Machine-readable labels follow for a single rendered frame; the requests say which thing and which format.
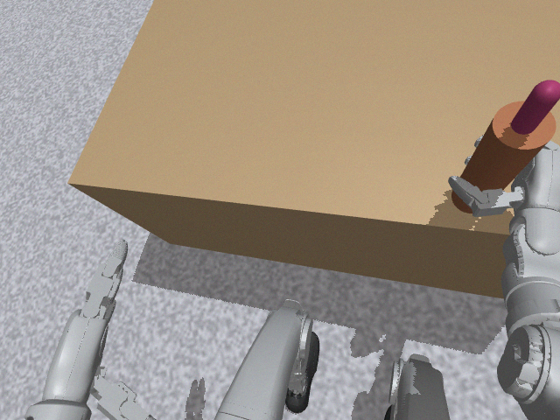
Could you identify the right robot arm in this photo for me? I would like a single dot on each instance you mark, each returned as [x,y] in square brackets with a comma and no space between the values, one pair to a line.
[529,369]

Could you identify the left robot foot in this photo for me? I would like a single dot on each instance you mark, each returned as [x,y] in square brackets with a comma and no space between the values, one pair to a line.
[298,403]

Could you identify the left robot hand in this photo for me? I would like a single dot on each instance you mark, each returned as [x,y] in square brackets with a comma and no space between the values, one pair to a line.
[75,371]

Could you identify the right robot hand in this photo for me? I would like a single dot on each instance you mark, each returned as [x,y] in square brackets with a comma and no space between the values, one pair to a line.
[537,185]

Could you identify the bottle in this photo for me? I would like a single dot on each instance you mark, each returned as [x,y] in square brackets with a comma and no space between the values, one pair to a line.
[516,134]

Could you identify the left robot arm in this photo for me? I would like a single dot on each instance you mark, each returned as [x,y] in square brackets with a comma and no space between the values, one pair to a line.
[58,410]

